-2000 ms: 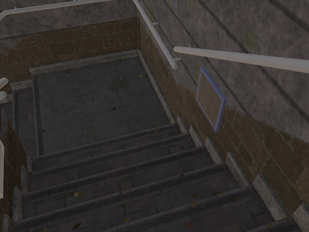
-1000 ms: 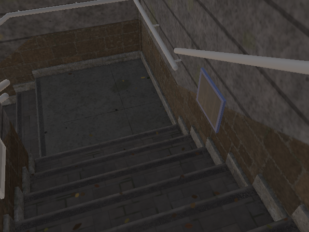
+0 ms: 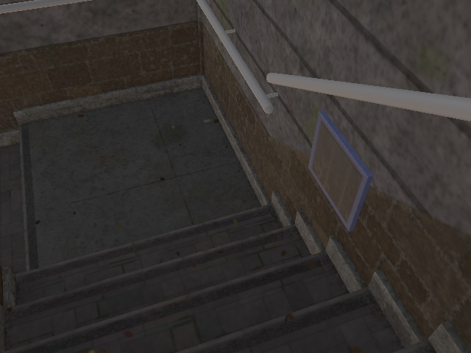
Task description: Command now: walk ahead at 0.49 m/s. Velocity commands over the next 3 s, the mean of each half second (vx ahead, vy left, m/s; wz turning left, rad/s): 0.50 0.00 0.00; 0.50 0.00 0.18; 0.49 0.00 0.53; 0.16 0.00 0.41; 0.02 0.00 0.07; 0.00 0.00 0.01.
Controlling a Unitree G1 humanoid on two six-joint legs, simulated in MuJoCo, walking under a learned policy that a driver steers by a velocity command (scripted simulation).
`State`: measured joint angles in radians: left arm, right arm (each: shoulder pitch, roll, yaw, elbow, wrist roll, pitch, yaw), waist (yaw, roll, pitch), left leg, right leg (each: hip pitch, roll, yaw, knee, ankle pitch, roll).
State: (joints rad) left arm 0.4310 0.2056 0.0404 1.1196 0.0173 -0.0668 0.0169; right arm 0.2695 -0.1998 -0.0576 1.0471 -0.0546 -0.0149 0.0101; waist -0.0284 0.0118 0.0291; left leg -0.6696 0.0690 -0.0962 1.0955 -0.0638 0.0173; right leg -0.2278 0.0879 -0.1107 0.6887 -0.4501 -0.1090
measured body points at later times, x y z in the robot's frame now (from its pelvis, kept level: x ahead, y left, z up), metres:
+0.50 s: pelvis +0.27 +0.08 -0.18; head +0.26 +0.09 +0.27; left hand +0.34 +0.32 -0.33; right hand +0.17 -0.15 -0.32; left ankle +0.21 +0.12 -0.89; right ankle +0.41 -0.07 -0.81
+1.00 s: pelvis +0.56 +0.05 -0.34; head +0.57 +0.06 +0.11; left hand +0.46 +0.26 -0.50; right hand +0.65 -0.18 -0.48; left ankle +0.64 +0.21 -1.00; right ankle +0.54 -0.03 -1.06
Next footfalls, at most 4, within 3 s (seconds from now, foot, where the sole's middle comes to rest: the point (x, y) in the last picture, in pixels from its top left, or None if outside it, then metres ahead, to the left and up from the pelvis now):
0.24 left None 0.25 0.13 -0.92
0.78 right None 0.58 -0.03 -1.10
1.28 left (170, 327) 0.81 0.26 -1.27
1.66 right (205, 277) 1.12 0.13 -1.44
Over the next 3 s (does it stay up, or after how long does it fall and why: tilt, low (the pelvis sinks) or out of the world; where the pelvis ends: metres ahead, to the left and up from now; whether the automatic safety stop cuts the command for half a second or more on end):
stays up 1.06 0.20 -0.66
